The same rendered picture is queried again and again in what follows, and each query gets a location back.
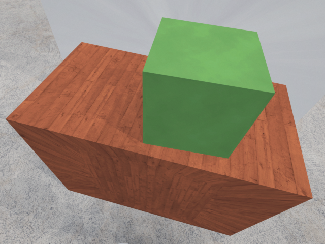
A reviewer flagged carton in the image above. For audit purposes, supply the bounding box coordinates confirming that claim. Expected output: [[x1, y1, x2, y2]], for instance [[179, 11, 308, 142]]
[[143, 17, 275, 158]]

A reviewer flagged pedestal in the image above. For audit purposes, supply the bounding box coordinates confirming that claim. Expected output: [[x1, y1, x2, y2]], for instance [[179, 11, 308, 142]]
[[6, 42, 313, 236]]

